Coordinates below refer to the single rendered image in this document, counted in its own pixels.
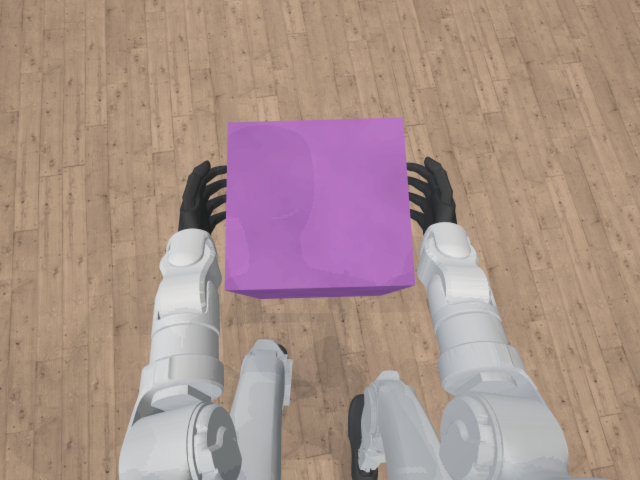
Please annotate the robot left upper arm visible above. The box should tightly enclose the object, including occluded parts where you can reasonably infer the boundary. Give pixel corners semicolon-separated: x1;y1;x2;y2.
120;401;242;480

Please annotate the robot right hand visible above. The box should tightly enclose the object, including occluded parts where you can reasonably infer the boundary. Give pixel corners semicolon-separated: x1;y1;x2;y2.
407;157;457;236

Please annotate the robot right forearm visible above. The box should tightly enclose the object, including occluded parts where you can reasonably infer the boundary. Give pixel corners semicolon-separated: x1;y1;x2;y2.
417;222;569;460

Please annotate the robot left hand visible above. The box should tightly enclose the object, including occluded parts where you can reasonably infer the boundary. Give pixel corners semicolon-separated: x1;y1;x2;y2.
178;160;227;235

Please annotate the carton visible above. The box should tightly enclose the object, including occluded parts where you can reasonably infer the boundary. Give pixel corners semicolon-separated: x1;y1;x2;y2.
225;118;415;299

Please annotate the robot left forearm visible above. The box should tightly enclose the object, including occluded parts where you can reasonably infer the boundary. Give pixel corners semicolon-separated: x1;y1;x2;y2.
119;229;224;480

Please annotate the robot right thigh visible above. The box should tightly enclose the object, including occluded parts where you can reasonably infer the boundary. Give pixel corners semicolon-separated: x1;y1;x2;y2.
364;380;453;480

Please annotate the right robot foot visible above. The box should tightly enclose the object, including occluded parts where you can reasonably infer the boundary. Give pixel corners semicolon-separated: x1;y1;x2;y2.
348;394;378;480

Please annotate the robot right upper arm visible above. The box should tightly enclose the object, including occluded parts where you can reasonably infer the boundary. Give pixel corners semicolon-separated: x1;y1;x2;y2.
439;391;612;480

